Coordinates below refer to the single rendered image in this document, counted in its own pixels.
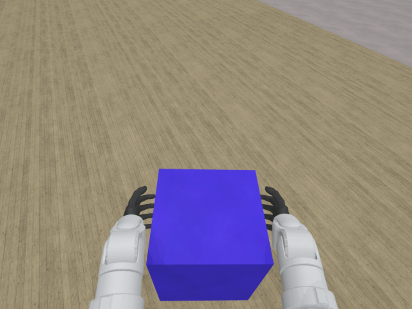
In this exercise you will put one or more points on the robot left forearm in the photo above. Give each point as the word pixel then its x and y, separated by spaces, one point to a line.
pixel 122 266

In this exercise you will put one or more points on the robot right forearm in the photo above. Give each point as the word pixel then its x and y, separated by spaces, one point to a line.
pixel 302 274

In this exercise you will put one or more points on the robot left hand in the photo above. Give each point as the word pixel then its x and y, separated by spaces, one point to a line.
pixel 135 208

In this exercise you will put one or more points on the carton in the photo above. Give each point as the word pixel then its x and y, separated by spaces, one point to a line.
pixel 209 239

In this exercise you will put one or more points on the robot right hand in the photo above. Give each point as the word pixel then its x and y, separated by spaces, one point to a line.
pixel 278 205

